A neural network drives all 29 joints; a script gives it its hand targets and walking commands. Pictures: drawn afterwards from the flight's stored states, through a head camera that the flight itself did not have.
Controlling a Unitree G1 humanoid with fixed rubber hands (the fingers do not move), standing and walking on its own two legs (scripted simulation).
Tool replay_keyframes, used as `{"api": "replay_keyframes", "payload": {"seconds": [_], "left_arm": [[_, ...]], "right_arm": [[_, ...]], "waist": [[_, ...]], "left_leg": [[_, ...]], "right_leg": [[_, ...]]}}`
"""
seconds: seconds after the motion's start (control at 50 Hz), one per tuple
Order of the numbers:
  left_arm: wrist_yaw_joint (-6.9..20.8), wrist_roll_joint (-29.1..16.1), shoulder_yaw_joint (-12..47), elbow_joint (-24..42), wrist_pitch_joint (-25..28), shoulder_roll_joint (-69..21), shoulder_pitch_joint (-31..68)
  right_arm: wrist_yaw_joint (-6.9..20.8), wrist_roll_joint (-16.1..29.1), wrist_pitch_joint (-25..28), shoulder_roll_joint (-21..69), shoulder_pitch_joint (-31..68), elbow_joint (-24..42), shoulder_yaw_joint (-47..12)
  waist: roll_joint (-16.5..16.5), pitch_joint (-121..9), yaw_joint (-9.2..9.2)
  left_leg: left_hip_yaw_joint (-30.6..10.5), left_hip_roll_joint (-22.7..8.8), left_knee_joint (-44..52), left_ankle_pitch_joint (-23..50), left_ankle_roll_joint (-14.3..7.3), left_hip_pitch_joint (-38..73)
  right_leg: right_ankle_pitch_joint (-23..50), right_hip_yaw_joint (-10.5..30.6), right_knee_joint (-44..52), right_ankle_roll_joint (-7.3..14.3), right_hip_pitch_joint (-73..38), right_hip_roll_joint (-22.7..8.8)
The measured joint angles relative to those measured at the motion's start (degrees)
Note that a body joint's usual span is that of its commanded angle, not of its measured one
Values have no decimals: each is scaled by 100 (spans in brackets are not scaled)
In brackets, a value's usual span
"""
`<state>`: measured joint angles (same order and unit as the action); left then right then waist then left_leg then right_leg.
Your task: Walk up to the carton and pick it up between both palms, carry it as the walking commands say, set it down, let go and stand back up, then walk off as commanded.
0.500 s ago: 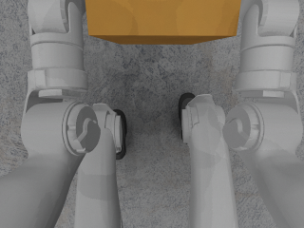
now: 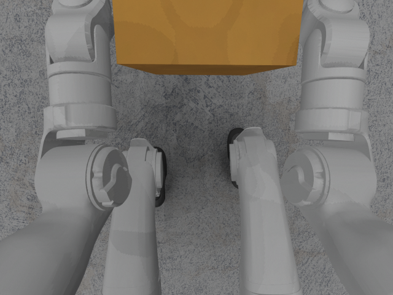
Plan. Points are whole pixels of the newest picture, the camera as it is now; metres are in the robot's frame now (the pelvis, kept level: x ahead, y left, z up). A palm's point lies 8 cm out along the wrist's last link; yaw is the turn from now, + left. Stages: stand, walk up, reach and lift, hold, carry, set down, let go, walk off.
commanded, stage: reach and lift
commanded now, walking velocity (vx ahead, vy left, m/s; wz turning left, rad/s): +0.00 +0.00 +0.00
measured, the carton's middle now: out of the picture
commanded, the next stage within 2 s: none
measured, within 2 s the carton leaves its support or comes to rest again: neither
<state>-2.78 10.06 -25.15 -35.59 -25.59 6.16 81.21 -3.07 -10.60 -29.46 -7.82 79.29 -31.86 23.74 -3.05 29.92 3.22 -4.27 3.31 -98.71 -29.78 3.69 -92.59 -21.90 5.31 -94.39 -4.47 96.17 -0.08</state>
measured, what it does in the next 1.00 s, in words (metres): rises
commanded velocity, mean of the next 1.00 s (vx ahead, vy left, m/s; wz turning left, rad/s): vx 0.00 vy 0.00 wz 0.00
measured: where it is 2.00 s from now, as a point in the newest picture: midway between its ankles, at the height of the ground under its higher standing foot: (197, 178)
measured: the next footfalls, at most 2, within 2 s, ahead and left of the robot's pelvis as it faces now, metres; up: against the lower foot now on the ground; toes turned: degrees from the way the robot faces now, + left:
none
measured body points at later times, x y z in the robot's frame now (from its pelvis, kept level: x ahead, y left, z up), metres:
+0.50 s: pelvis +0.00 +0.00 +0.05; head +0.32 -0.03 +0.36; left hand +0.56 +0.11 -0.02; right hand +0.53 -0.19 -0.03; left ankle +0.13 +0.14 -0.49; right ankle +0.17 -0.15 -0.49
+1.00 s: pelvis +0.01 -0.01 +0.11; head +0.29 -0.03 +0.46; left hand +0.53 +0.11 +0.05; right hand +0.50 -0.18 +0.05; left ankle +0.13 +0.14 -0.49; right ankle +0.17 -0.15 -0.49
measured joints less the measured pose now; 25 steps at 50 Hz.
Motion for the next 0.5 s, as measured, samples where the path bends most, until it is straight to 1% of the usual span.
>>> {"api": "replay_keyframes", "payload": {"seconds": [0.14, 0.5], "left_arm": [[16, -5, 48, 42, 1, -26, -169], [67, -12, 99, 171, 78, -173, -766]], "right_arm": [[-3, -27, 4, 77, -180, 74, 2], [-43, -47, 34, 290, -756, 271, -64]], "waist": [[22, -1, 20], [68, -8, -14]], "left_leg": [[-28, 7, 285, 69, 1, 355], [-22, -30, 1040, 198, -24, 1384]], "right_leg": [[37, -8, 276, 8, -378, 19], [125, 1, 986, 37, -1403, 37]]}}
